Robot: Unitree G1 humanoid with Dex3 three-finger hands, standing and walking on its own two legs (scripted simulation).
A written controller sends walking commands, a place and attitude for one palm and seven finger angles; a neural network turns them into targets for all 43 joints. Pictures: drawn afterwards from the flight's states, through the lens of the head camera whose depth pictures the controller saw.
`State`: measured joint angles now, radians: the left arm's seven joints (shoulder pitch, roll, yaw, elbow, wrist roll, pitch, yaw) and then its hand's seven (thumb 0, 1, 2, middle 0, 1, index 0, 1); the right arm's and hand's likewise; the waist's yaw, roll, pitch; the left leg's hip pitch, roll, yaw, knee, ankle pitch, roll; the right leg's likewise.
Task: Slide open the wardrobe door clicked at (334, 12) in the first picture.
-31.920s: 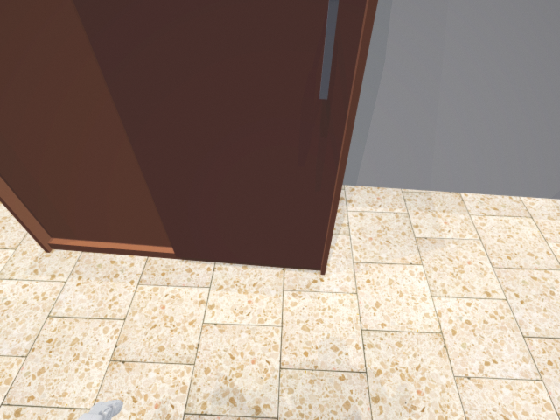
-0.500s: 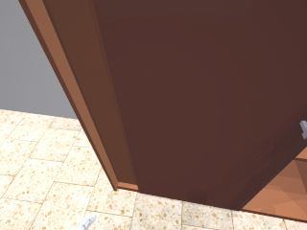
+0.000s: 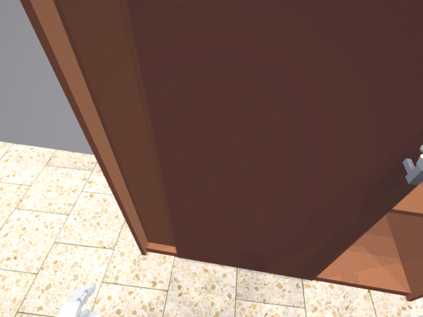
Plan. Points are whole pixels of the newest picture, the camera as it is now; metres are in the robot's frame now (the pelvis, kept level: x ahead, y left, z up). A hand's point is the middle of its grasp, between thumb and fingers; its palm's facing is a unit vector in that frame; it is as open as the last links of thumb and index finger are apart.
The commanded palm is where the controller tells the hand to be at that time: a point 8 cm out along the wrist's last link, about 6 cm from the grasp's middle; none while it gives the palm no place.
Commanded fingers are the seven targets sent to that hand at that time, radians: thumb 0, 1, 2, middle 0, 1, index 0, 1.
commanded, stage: stop walking and hold the door there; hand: right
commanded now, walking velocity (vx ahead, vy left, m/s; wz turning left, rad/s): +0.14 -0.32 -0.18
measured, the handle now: out of the picture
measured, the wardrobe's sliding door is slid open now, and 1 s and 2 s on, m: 0.42 0.42 0.42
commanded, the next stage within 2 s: loosen the grip on the handle in 1.22 s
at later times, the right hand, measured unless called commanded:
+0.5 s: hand out of the picture +0.35 -0.34 +0.16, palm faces +0.34 +0.94 -0.08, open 5.6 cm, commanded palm +0.32 -0.35 +0.14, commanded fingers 0.00 -0.90 -0.90 0.45 1.40 0.45 1.40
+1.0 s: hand out of the picture +0.35 -0.33 +0.16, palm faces +0.40 +0.91 -0.11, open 5.8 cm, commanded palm +0.32 -0.34 +0.14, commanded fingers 0.00 -0.90 -0.90 0.45 1.40 0.45 1.40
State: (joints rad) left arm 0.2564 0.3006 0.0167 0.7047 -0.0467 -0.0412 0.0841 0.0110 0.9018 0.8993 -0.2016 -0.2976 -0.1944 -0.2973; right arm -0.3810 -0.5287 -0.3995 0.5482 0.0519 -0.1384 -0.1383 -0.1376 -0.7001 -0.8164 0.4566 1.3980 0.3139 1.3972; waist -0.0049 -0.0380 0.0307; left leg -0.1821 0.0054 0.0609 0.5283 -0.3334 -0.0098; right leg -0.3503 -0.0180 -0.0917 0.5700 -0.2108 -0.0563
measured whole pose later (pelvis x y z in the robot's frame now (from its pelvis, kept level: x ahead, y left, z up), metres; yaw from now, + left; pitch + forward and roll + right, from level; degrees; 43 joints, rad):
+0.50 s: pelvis -0.03 -0.10 +0.00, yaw -5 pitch -1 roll +0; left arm 0.13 0.14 -0.05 0.68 -0.03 -0.05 0.05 0.01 0.90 0.90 -0.21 -0.30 -0.20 -0.30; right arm -0.51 -0.28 -0.15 0.28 0.07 -0.11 -0.13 -0.06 -0.80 -0.84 0.46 1.40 0.24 1.40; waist -0.04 0.04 0.15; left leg -0.41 0.03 0.07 0.96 -0.43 -0.04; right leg -0.32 -0.02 -0.11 0.53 -0.20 -0.05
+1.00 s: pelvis -0.04 -0.08 +0.00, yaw -4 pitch +0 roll +1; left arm 0.19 0.26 -0.02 0.69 -0.04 -0.06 0.08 0.01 0.90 0.90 -0.20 -0.30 -0.20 -0.30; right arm -0.56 -0.33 -0.18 0.49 0.10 -0.07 -0.15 -0.05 -0.81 -0.83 0.45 1.40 0.21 1.40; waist -0.02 -0.01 0.07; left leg -0.19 -0.02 0.05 0.51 -0.31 0.02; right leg -0.35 -0.07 -0.10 0.53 -0.17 -0.01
